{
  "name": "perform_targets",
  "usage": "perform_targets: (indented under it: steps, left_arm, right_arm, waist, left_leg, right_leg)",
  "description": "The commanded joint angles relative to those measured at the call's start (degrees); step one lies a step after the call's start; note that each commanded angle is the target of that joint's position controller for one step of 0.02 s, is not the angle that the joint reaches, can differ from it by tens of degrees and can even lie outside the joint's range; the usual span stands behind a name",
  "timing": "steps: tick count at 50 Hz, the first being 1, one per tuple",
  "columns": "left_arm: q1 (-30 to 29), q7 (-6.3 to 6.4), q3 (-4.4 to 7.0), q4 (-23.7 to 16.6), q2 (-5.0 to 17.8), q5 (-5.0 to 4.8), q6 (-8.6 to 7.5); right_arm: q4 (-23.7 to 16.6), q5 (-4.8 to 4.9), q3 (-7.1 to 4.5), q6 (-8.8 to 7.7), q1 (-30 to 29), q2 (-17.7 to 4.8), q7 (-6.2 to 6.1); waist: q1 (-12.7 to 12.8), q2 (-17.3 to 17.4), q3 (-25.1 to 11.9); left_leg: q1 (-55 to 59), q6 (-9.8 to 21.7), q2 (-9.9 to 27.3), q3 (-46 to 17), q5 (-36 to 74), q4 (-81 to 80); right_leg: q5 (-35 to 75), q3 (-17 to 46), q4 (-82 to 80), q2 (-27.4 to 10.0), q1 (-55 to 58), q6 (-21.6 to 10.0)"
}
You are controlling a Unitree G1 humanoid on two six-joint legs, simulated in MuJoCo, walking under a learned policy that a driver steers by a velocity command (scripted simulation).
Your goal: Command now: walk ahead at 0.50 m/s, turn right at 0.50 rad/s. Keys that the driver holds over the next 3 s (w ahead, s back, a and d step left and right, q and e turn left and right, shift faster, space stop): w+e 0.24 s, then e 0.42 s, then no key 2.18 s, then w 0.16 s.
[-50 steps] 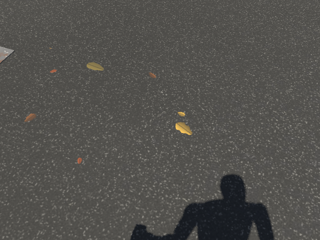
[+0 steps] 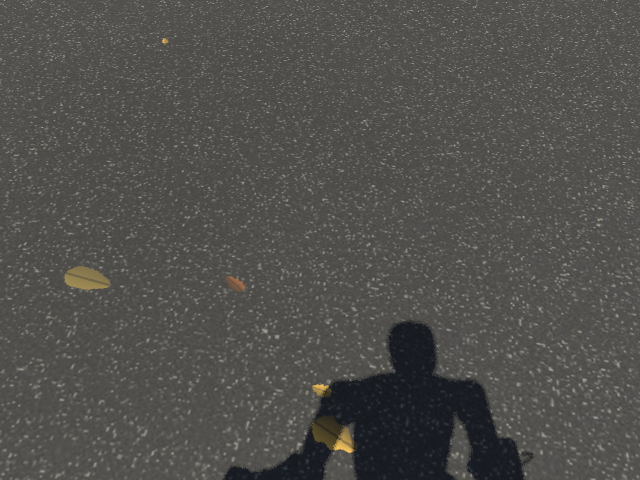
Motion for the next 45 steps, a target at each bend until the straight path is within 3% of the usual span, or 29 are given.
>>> perform_targets:
  steps: [1, 6, 12, 14, 15, 16, 17, 18, 19, 20, 21, 22, 23, 24, 25, 27, 29, 32, 35, 39, 42, 43, 44, 45]
  left_arm:
    - [0.6, -0.18, 0.87, -4.6, 1.7, 0.12, 0.72]
    - [-5.5, -1.1, 0.5, -7.3, 0.8, 0.49, 0.82]
    - [-15.7, -3.17, -0.16, -12.0, 0.3, 0.61, 0.72]
    - [-15.3, -3.66, 0.46, -13.1, 1.6, 1.12, 0.8]
    - [-12.8, -3.72, 1.13, -12.9, 2.8, 1.43, 0.89]
    - [-6.7, -3.7, 2.21, -11.6, 4.5, 1.38, 0.87]
    - [2.0, -3.05, 3.99, -9.2, 7.7, 1.43, 0.9]
    - [6.4, -1.52, 5.48, -8.5, 13.1, 1.41, 1.5]
    - [2.0, -1.37, 5.31, -11.4, 18.5, 2.75, 1.08]
    - [3.2, -2.12, 4.37, -12.8, 13.9, 2.42, 0.77]
    - [0.2, -2.43, 3.51, -12.7, 11.3, 2.02, 0.26]
    - [-2.7, -2.27, 3.01, -12.5, 9.2, 0.97, 0.14]
    - [-5.4, -1.9, 2.58, -12.9, 7.7, 0.87, 0.34]
    - [-7.1, -1.61, 2.28, -13.6, 7.1, 1.6, 0.58]
    - [-7.9, -1.49, 2.37, -14.1, 7.5, 2.29, 0.61]
    - [-7.6, -0.93, 2.63, -14.0, 8.4, 2.39, 0.49]
    - [-6.8, -0.11, 2.76, -13.8, 8.8, 1.9, 0.9]
    - [-6.4, 1.08, 2.69, -14.0, 8.9, 1.29, 2.19]
    - [-6.8, 1.67, 2.39, -14.2, 8.4, 1.69, 3.04]
    - [-6.1, 1.37, 1.67, -13.6, 7.2, 2.36, 3.51]
    - [-7.1, 1.02, 0.75, -13.4, 5.9, 1.84, 3.73]
    - [-7.3, 1.04, 0.38, -13.2, 5.2, 1.51, 3.76]
    - [-5.3, 1.07, -0.06, -13.1, 3.9, 2.22, 3.52]
    - [0.0, 0.86, -0.28, -12.7, 2.9, 3.21, 3.02]
  right_arm:
    - [-1.8, -0.19, -1.79, -1.26, -0.9, -6.7, -0.38]
    - [0.1, -0.22, -2.54, -0.64, 0.5, -9.1, -1.27]
    - [2.0, 1.16, -3.44, 1.1, 4.2, -12.0, -1.63]
    - [1.9, 1.65, -3.78, 2.15, 2.8, -13.2, -1.87]
    - [1.6, 2.07, -4.06, 2.64, 2.2, -14.1, -2.16]
    - [1.2, 2.49, -4.2, 3.15, 1.3, -14.6, -2.39]
    - [0.9, 2.78, -3.81, 3.27, 0.8, -13.6, -2.46]
    - [-0.4, 0.49, -2.53, 2.79, 3.0, -9.9, -2.18]
    - [-2.6, -1.38, -0.42, 1.53, 9.6, -4.2, -1.34]
    - [-1.8, 0.48, -1.54, 0.69, 5.0, -10.2, -0.88]
    - [-3.7, 2.09, -1.76, 0.65, 0.2, -10.7, -1.01]
    - [-3.3, 1.31, -1.59, 0.92, -0.7, -9.9, -1.77]
    - [-3.0, 0.29, -1.86, 1.57, -0.8, -10.3, -2.51]
    - [-3.0, 0.19, -2.18, 2.53, 0.1, -10.8, -2.7]
    - [-3.0, 0.04, -2.24, 3.27, 1.0, -10.4, -2.82]
    - [-3.2, -0.31, -1.95, 4.0, 1.6, -8.9, -3.12]
    - [-3.9, -0.54, -1.72, 4.4, -0.2, -8.4, -3.45]
    - [-5.3, -0.21, -1.56, 4.99, -4.0, -8.2, -3.41]
    - [-6.0, 0.26, -1.43, 5.17, -6.6, -8.1, -3.03]
    - [-6.7, 0.31, -1.28, 4.45, -7.7, -8.1, -2.37]
    - [-6.7, 0.37, -1.13, 3.53, -6.0, -7.4, -1.56]
    - [-6.3, 0.08, -1.06, 3.11, -4.5, -7.2, -1.22]
    - [-6.6, -0.84, -1.46, 2.89, -3.9, -9.8, -1.28]
    - [-7.5, -1.49, -2.23, 3.29, -5.2, -14.0, -1.64]
  waist:
    - [0.5, 8.5, -0.8]
    - [-0.8, 6.5, 1.2]
    - [-4.1, 5.8, 4.4]
    - [-2.5, 6.8, 4.0]
    - [-0.8, 8.2, 1.7]
    - [2.6, 8.5, -1.9]
    - [7.1, 6.7, -6.7]
    - [7.4, -3.3, -11.3]
    - [0.0, -14.2, -20.4]
    - [5.6, -3.3, -27.0]
    - [4.7, -1.3, -19.2]
    - [2.7, 2.6, -12.5]
    - [1.0, 2.2, -9.2]
    - [-0.9, 1.0, -8.4]
    - [-1.8, 0.2, -8.4]
    - [-2.3, -0.3, -9.4]
    - [-1.8, -0.7, -10.0]
    - [-0.6, -1.9, -9.6]
    - [0.6, -3.6, -8.0]
    - [1.9, -5.0, -7.4]
    - [0.5, -4.7, -7.3]
    - [-0.9, -4.1, -6.8]
    - [0.1, -0.5, -7.4]
    - [4.4, 11.0, -8.4]
  left_leg:
    - [7.1, 8.8, 15.9, -11.7, 7.7, -14.7]
    - [9.5, 8.4, 15.2, -2.4, 12.9, -15.8]
    - [16.5, 6.9, 17.3, 3.4, 14.2, -14.0]
    - [18.3, 5.3, 17.2, 5.6, 30.7, -7.9]
    - [18.8, 4.5, 16.8, 6.4, 42.3, -2.5]
    - [18.2, 3.4, 15.6, 7.1, 49.5, 6.1]
    - [13.5, 1.0, 12.9, 8.2, 45.9, 18.3]
    - [-1.9, -2.9, 8.8, 8.2, 15.5, 36.7]
    - [-21.5, -6.3, -2.2, 0.0, -30.7, 56.3]
    - [-22.6, -5.3, -0.2, -10.5, -29.2, 60.0]
    - [-25.6, -4.1, 1.8, -9.9, -23.7, 58.0]
    - [-25.8, -3.9, 4.1, -9.2, -18.9, 53.3]
    - [-23.5, -4.1, 5.4, -9.3, -15.7, 49.6]
    - [-19.4, -4.0, 5.9, -9.7, -13.9, 47.9]
    - [-17.1, -4.3, 5.1, -9.3, -12.5, 46.7]
    - [-16.3, -5.3, 3.9, -9.1, -10.3, 43.0]
    - [-17.8, -6.3, 3.0, -9.7, -8.0, 38.8]
    - [-19.3, -7.1, 2.2, -11.0, -4.2, 31.9]
    - [-18.5, -7.1, 1.8, -11.6, -1.9, 25.2]
    - [-13.1, -6.4, 1.4, -10.6, -5.0, 19.2]
    - [-6.4, -4.2, 0.7, -9.1, -3.3, 8.6]
    - [-1.1, -2.9, 1.3, -9.1, 5.7, 0.0]
    - [4.8, -0.7, 6.8, -13.6, 16.6, -1.5]
    - [10.0, 4.7, 15.5, -21.6, 32.3, 0.2]
  right_leg:
    - [5.3, 2.9, -0.2, -4.6, -9.2, 0.8]
    - [16.7, 1.5, -13.7, -4.3, -11.3, 1.4]
    - [16.8, -4.0, -26.3, -3.0, -10.6, -0.8]
    - [12.2, -6.9, -28.9, -0.4, -7.1, -2.4]
    - [9.7, -8.9, -29.1, 2.0, -2.6, -3.3]
    - [10.0, -10.3, -31.2, 4.8, 4.7, -4.7]
    - [17.3, -10.1, -36.2, 7.3, 17.7, -6.7]
    - [36.7, 2.8, -35.9, -1.6, 34.0, -10.1]
    - [48.9, 32.7, -37.8, -17.4, 48.8, -23.1]
    - [45.7, 33.6, -41.5, -17.6, 48.0, -23.0]
    - [43.8, 25.4, -42.2, -15.1, 41.9, -20.4]
    - [40.2, 19.5, -43.1, -11.5, 33.6, -17.1]
    - [38.6, 16.6, -44.4, -9.6, 26.5, -15.4]
    - [38.7, 14.8, -45.9, -8.1, 20.8, -14.8]
    - [40.3, 14.1, -46.7, -7.4, 17.4, -14.8]
    - [44.0, 12.3, -46.5, -6.4, 15.6, -15.0]
    - [42.2, 12.6, -46.0, -5.7, 16.1, -14.4]
    - [29.4, 15.0, -46.0, -4.6, 17.0, -12.5]
    - [18.5, 17.1, -46.2, -4.2, 17.0, -11.1]
    - [23.3, 18.8, -43.0, -5.0, 17.4, -11.6]
    - [29.2, 20.1, -39.1, -4.3, 18.5, -10.5]
    - [26.7, 19.7, -38.2, -2.6, 17.1, -8.5]
    - [19.0, 17.8, -35.5, 0.1, 14.5, -5.4]
    - [0.1, 11.0, -28.9, 7.0, 9.3, -2.2]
